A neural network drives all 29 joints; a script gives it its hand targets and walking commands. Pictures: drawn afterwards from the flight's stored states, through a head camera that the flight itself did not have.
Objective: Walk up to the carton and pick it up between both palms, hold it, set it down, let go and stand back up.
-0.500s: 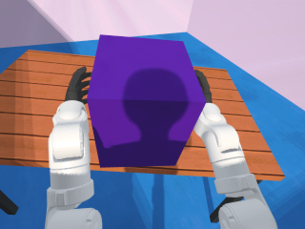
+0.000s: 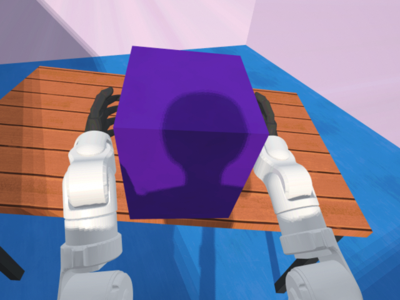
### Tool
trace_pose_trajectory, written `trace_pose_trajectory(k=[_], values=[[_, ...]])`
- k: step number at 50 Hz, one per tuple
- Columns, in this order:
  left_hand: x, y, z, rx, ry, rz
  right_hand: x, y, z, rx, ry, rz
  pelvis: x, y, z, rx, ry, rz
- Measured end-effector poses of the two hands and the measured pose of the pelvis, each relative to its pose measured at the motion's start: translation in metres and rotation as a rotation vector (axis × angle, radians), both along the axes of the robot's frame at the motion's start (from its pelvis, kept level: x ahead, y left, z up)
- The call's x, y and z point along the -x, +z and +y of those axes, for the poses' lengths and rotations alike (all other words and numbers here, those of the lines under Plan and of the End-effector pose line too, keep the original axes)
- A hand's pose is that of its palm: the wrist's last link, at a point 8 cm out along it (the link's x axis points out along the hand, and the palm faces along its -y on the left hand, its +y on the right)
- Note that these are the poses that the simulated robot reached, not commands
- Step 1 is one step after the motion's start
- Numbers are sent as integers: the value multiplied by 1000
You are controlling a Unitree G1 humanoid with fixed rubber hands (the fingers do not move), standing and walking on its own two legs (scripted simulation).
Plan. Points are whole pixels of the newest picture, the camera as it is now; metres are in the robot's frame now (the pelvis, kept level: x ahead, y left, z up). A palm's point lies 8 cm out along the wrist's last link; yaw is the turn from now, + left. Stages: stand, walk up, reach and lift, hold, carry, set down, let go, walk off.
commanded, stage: hold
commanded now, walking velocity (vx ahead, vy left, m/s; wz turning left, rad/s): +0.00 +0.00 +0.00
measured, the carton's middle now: (184, 138) +0.38 +0.01 +0.16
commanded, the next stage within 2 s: set down in 1.06 s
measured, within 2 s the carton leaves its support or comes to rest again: neither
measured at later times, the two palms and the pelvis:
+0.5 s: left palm (102, 132) +0.35 +0.15 +0.20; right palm (264, 136) +0.36 -0.14 +0.19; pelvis +0.01 +0.00 +0.00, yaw +0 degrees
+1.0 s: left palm (102, 132) +0.35 +0.16 +0.20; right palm (264, 136) +0.36 -0.14 +0.19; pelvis +0.00 +0.00 +0.00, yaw +0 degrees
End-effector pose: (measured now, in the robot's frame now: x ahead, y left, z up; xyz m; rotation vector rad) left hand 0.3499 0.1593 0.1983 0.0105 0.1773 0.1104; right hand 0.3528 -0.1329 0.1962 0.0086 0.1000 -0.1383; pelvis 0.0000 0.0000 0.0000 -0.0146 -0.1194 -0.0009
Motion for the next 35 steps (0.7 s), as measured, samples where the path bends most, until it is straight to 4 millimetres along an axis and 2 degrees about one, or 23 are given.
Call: trace_pose_trajectory(k=[13, 35], values=[[-5, 1, -2, -22, 16, 0, -9, -2, -2, -2, 14, -2, -2, 0, 0, 0, 7, 4], [-1, 1, -4, -9, 10, -4, -4, -6, -3, -3, 12, -3, -4, 0, -3, -2, 6, -17]])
